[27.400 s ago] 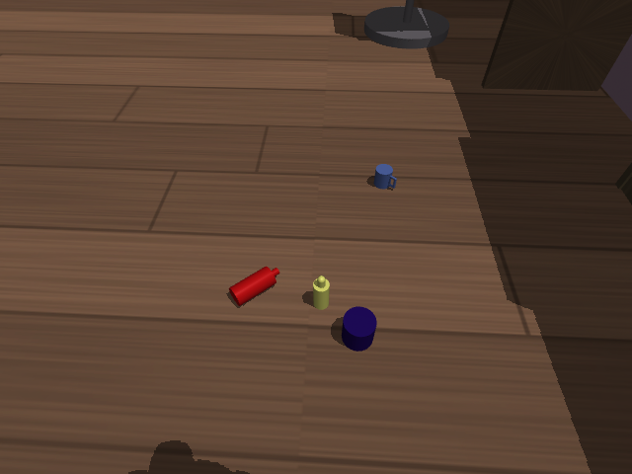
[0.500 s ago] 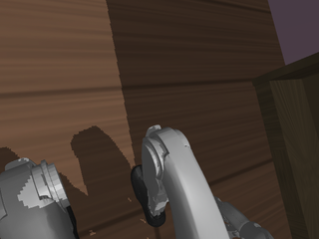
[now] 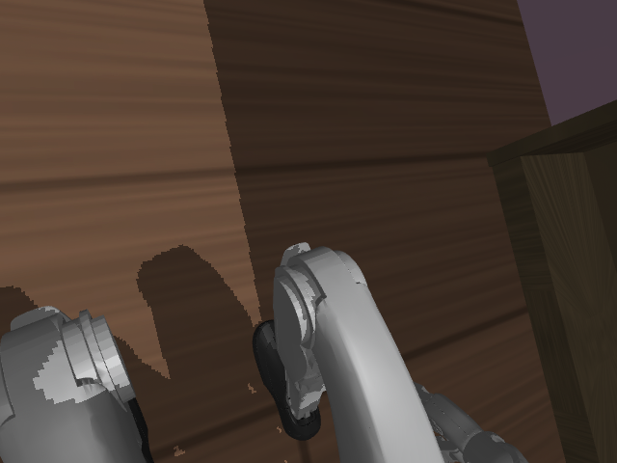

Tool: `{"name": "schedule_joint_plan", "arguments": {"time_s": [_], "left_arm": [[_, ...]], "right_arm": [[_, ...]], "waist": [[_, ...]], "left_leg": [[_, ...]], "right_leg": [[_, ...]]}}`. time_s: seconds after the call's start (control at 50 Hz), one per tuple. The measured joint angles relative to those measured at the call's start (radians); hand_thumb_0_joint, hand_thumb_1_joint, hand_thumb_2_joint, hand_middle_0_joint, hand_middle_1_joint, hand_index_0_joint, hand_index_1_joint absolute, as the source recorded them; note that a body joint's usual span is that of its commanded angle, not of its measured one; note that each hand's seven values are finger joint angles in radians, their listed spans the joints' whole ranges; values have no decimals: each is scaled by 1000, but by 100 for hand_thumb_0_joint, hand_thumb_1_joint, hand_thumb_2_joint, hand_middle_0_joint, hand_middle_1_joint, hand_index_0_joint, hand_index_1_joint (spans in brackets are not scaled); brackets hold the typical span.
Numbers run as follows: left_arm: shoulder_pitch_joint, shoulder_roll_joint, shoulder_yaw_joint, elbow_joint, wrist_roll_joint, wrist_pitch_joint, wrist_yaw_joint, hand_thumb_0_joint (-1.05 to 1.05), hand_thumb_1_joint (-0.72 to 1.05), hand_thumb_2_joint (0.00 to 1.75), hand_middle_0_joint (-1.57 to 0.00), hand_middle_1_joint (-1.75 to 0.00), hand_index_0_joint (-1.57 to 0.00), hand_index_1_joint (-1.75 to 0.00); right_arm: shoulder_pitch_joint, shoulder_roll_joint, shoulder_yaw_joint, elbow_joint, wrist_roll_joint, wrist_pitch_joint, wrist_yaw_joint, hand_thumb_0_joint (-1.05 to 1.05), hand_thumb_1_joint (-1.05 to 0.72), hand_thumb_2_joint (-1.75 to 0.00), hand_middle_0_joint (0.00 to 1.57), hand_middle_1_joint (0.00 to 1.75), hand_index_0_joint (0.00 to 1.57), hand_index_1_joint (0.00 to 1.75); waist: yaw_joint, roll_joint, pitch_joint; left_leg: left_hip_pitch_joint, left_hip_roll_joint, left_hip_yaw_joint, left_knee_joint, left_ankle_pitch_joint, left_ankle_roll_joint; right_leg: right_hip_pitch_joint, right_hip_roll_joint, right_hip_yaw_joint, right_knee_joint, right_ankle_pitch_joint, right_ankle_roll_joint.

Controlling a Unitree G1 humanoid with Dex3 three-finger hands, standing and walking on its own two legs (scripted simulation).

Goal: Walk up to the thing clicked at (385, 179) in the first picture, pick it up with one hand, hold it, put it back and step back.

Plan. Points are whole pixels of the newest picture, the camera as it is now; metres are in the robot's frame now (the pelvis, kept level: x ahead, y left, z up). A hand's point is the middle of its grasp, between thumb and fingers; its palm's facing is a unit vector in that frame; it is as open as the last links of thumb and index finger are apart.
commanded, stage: settle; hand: left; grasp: from above
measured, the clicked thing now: out of the picture +0.41 +0.37 -0.25
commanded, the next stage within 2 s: lift in 0.92 s
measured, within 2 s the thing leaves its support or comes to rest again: leaves its support in 0.40 s
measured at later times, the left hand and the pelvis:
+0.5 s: hand out of the picture +0.41 +0.38 -0.19, palm faces -0.38 -0.14 -0.92, open 10.6 cm; pelvis +0.01 +0.00 +0.01, yaw +2 degrees
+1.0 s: hand out of the picture +0.41 +0.38 -0.11, palm faces -0.45 -0.13 -0.88, open 10.5 cm; pelvis +0.00 +0.00 +0.04, yaw +5 degrees
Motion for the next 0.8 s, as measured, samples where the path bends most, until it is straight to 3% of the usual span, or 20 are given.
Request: {"name": "schedule_joint_plan", "arguments": {"time_s": [0.26,0.46,0.62,0.8], "left_arm": [[12,-22,5,-63,-1,16,-49,1,-14,79,-58,-88,-49,-91],[116,-133,35,-287,-10,48,-102,2,-10,70,-61,-83,-54,-82],[115,-199,-29,-362,-44,104,-187,2,-9,67,-64,-78,-57,-77],[89,-227,-63,-402,-80,105,-304,2,-10,67,-65,-78,-58,-76]], "right_arm": [[15,9,-12,-4,11,-1,3,0,-91,-90,20,30,20,30],[34,23,-88,13,50,28,15,0,-91,-90,20,30,20,30],[18,32,-153,14,107,63,11,0,-91,-90,20,30,20,30],[22,37,-171,-9,143,105,-15,0,-92,-90,20,30,20,30]], "waist": [[12,4,-10],[55,37,-79],[91,83,-139],[113,114,-144]], "left_leg": [[-7,-5,5,-2,2,0],[-24,-18,25,-30,3,-2],[-14,-17,67,-79,11,7],[26,-14,98,-144,27,8]], "right_leg": [[-4,-5,4,2,-5,-1],[-14,-24,14,-12,-24,-12],[-13,-36,44,-36,-30,-12],[12,-44,66,-81,-19,-17]]}}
